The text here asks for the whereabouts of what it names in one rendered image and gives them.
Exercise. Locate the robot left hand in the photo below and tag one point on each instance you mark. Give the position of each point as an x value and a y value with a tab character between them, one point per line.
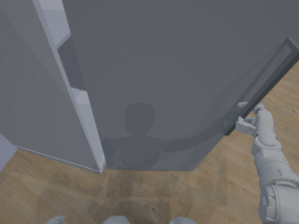
57	220

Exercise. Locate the right robot upper arm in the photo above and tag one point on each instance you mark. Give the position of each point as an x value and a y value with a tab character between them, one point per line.
279	205

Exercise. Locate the handle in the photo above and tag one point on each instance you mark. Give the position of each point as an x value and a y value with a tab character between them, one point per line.
269	84

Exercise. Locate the right robot forearm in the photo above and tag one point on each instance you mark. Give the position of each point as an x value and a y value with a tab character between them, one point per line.
270	162

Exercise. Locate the robot right hand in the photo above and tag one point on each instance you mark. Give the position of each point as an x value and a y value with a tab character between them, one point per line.
249	125

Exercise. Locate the fridge door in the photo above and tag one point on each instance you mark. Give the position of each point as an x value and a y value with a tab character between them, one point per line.
162	75

